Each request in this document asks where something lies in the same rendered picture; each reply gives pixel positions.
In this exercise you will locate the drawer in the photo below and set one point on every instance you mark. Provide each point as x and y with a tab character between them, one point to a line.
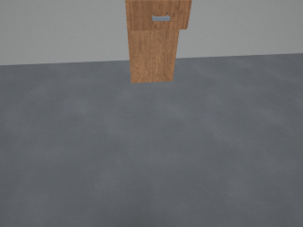
141	12

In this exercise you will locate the handle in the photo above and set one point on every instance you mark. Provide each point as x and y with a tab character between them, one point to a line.
160	18

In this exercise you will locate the cabinet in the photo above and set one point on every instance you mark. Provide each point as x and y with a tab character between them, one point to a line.
152	53

